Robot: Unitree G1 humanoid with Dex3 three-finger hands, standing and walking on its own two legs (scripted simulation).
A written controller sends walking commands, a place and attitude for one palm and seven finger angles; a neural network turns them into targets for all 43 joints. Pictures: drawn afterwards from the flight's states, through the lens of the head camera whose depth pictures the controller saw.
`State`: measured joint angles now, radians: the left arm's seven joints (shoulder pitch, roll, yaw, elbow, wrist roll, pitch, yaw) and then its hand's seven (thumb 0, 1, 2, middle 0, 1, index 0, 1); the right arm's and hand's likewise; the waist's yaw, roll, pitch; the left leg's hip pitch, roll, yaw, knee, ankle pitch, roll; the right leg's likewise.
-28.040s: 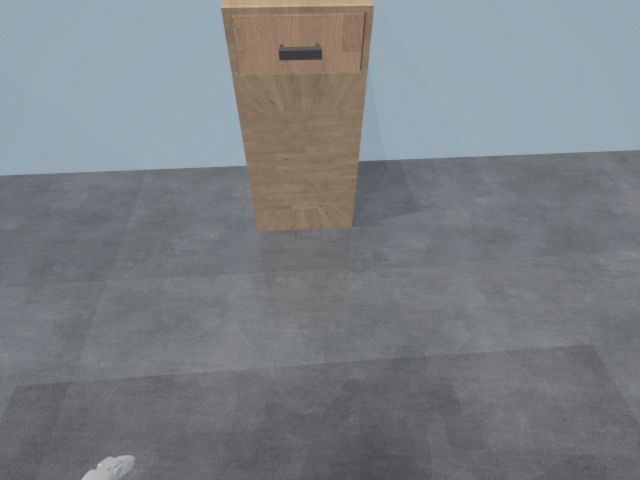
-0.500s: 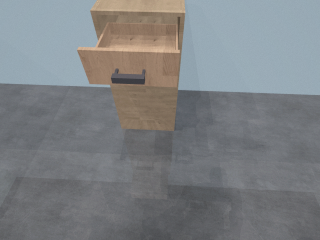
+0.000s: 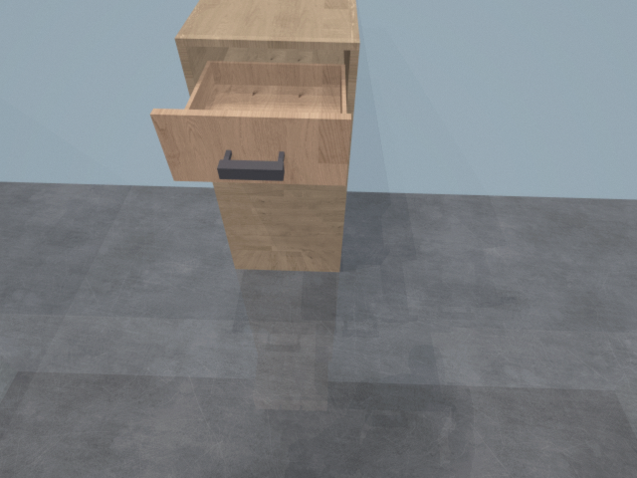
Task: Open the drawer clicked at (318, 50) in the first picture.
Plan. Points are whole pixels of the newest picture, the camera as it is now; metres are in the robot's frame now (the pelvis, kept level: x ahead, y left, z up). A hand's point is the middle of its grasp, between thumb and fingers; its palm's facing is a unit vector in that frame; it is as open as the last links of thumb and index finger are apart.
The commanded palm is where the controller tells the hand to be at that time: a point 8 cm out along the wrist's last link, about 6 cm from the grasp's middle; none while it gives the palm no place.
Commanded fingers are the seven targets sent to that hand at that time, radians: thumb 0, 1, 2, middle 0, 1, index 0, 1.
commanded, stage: let the arm hang, fingers relaxed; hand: left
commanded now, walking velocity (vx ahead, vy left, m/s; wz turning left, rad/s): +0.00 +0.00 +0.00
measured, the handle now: (253, 162) +0.65 +0.16 +0.00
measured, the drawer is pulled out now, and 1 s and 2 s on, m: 0.28 0.28 0.28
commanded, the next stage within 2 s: look to check the result in 0.02 s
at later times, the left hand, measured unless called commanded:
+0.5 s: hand out of the picture +0.04 +0.21 -0.17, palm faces +0.01 -0.96 -0.26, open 7.4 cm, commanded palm none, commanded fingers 0.00 0.90 0.90 -0.20 -0.30 -0.20 -0.30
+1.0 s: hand out of the picture +0.11 +0.24 -0.15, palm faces -0.02 -0.94 -0.34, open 7.4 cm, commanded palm none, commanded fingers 0.00 0.90 0.90 -0.20 -0.30 -0.20 -0.30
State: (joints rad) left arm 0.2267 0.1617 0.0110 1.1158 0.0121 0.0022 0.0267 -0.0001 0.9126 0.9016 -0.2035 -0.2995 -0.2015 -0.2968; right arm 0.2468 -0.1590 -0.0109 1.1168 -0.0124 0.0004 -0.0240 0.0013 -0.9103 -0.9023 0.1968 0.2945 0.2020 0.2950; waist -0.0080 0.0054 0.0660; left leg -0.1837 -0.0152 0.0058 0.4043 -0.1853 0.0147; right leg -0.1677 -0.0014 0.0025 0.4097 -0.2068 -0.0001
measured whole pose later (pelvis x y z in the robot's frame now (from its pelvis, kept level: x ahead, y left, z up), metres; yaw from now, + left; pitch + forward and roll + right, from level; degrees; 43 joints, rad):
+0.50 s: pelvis +0.00 +0.00 +0.00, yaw +0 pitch -2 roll +0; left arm 0.19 0.23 0.02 1.12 0.01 0.00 0.02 0.00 0.91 0.90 -0.20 -0.30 -0.20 -0.30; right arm 0.19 -0.22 -0.02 1.12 -0.01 0.00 -0.02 0.00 -0.91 -0.90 0.20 0.29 0.20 0.30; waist -0.01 0.01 0.09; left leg -0.16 -0.01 0.01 0.38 -0.18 0.01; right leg -0.15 0.00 0.00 0.38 -0.20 0.00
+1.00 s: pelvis +0.02 -0.01 +0.00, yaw +0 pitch -2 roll +0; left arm 0.09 0.33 0.02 1.10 0.01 -0.02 0.01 0.00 0.91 0.90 -0.20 -0.30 -0.20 -0.30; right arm 0.08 -0.33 -0.02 1.10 -0.01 -0.01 -0.01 0.00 -0.91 -0.90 0.20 0.29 0.20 0.30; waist -0.01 0.01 0.08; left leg -0.12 0.00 0.00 0.32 -0.17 0.00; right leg -0.11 0.01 0.00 0.33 -0.19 -0.01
